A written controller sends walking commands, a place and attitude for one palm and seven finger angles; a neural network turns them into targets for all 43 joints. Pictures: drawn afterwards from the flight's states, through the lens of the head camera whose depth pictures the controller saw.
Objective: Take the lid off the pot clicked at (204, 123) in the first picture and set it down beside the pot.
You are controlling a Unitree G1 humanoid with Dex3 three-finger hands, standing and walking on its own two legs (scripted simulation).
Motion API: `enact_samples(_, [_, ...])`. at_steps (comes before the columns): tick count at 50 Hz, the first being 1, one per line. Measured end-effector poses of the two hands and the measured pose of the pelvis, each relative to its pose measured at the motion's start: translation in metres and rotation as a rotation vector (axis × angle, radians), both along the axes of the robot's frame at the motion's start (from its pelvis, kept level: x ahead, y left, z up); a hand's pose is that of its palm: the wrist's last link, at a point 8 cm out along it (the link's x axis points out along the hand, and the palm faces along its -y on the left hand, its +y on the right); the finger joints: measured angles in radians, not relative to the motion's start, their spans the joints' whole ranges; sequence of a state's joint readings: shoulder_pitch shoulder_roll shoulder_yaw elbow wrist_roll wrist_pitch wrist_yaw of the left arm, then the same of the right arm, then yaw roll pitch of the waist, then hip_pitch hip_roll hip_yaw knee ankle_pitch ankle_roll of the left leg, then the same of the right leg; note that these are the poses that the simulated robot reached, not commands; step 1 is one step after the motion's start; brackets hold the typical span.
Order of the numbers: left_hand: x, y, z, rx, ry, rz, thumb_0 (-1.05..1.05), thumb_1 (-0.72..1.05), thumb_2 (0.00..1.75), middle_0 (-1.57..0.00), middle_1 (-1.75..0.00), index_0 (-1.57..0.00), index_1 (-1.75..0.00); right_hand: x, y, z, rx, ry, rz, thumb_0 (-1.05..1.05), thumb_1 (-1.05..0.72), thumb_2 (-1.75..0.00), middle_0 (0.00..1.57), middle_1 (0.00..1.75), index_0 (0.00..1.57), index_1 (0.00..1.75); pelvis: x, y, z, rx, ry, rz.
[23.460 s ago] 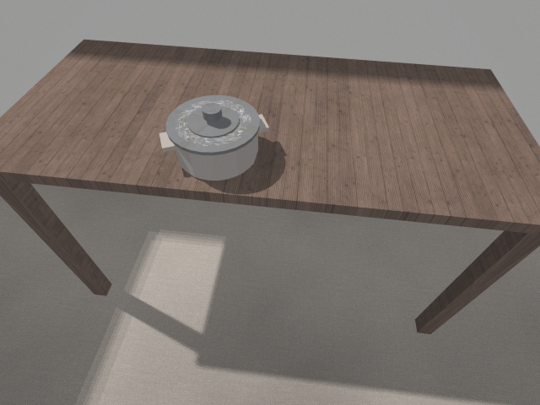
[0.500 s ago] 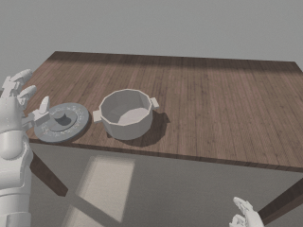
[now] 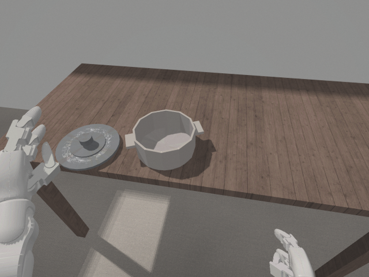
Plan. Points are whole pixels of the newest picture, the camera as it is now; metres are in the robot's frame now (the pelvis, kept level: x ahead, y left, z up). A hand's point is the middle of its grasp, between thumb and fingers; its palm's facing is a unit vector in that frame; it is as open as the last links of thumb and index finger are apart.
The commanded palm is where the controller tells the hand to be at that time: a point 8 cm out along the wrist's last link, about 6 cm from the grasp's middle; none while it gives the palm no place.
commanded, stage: draw the hand back to the body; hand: left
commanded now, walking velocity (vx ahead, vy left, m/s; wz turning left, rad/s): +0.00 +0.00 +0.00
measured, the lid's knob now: (85, 139) +0.48 +0.37 -0.02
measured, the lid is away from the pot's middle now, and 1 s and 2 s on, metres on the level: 0.25 0.25 0.25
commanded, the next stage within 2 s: step back with the hand held close in 0.50 s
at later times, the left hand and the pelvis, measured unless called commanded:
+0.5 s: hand (35, 206) +0.17 +0.26 +0.16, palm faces +0.40 -0.85 -0.35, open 7.4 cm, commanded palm +0.12 +0.30 +0.17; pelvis -0.01 +0.02 +0.00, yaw +1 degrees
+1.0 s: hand (26, 219) +0.16 +0.28 +0.14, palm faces +0.25 -0.85 -0.47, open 7.4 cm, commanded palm +0.10 +0.32 +0.17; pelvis -0.03 +0.04 -0.01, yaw +0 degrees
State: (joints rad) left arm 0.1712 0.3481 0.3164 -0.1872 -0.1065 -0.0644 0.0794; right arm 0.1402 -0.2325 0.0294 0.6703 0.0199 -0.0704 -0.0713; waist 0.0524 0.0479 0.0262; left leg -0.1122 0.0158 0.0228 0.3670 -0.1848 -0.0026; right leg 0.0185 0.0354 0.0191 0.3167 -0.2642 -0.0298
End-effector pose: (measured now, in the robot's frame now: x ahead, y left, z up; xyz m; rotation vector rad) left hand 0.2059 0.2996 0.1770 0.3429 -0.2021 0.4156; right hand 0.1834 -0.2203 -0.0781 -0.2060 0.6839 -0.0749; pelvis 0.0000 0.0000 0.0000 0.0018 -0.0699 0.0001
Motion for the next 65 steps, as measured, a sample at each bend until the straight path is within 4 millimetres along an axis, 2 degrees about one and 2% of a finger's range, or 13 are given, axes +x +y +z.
enact_samples(21, [-0.067,-0.005,-0.005,0.053,0.059,-0.034,0.02,0.89,0.9,-0.21,-0.3,-0.21,-0.3,0.001,0.024,0.008,-0.001,-0.051,0.034,0.02,-0.91,-0.9,0.21,0.3,0.2,0.3,-0.004,0.015,0.0,-0.009,-0.018,0.007])
enact_samples(31, [-0.074,0.0,-0.005,0.046,0.046,-0.014,0.02,0.89,0.9,-0.21,-0.3,-0.21,-0.3,0.001,0.033,0.01,-0.004,-0.063,0.057,0.02,-0.91,-0.9,0.21,0.3,0.2,0.3,-0.008,0.019,-0.001,-0.011,-0.026,0.013])
enact_samples(36, [-0.071,0.01,0.014,0.148,-0.02,-0.027,0.02,0.89,0.9,-0.21,-0.3,-0.22,-0.3,-0.002,0.032,0.01,-0.011,-0.041,0.045,0.02,-0.91,-0.9,0.21,0.3,0.2,0.3,-0.011,0.021,-0.002,-0.027,0.014,0.014])
enact_samples(38, [-0.069,0.011,0.011,0.157,-0.01,-0.043,0.02,0.89,0.9,-0.21,-0.3,-0.21,-0.3,-0.006,0.028,0.01,-0.017,-0.026,0.023,0.02,-0.91,-0.9,0.21,0.3,0.21,0.3,-0.012,0.025,-0.003,-0.029,0.032,0.01])
enact_samples(42, [-0.067,0.01,-0.006,0.134,0.065,-0.099,0.01,0.89,0.9,-0.2,-0.3,-0.21,-0.3,-0.017,0.022,0.01,-0.041,0.007,-0.034,0.02,-0.91,-0.9,0.21,0.3,0.21,0.3,-0.014,0.034,-0.004,-0.024,0.054,0.001])
enact_samples(47, [-0.072,0.014,-0.018,0.139,0.133,-0.148,0.02,0.89,0.9,-0.21,-0.3,-0.22,-0.3,-0.036,0.019,0.01,-0.071,0.044,-0.081,0.02,-0.91,-0.9,0.21,0.3,0.2,0.3,-0.023,0.042,-0.006,-0.019,0.066,-0.005])
enact_samples(58, [-0.11,0.021,-0.001,0.227,0.057,-0.122,0.02,0.89,0.9,-0.21,-0.3,-0.22,-0.3,-0.07,0.035,-0.002,-0.038,0.029,-0.062,0.02,-0.91,-0.9,0.2,0.3,0.2,0.3,-0.056,0.046,-0.015,-0.03,0.068,0.01])
enact_samples(65, [-0.132,0.021,-0.006,0.186,0.016,-0.095,0.02,0.89,0.9,-0.21,-0.3,-0.22,-0.3,-0.092,0.038,-0.008,-0.04,0.046,-0.055,0.02,-0.91,-0.9,0.21,0.3,0.21,0.3,-0.07,0.046,-0.017,-0.053,0.07,0.021])
